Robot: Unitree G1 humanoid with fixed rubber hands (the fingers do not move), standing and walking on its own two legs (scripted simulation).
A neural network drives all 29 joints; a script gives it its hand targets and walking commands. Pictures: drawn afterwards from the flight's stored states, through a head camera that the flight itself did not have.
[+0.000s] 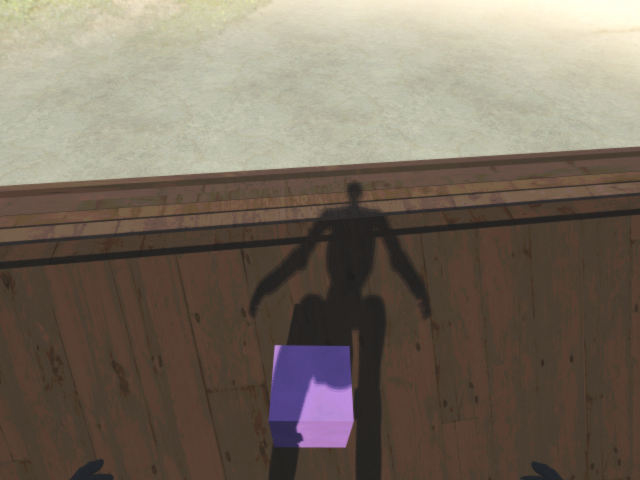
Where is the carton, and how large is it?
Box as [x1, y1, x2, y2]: [269, 345, 353, 447]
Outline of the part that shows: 275,345 269,409 269,424 274,446 345,447 353,421 349,346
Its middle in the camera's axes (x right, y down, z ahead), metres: -0.03 +0.45 +1.11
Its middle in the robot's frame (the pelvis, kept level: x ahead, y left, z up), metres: +0.45 +0.01 -0.66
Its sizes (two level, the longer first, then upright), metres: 0.210 0.200 0.250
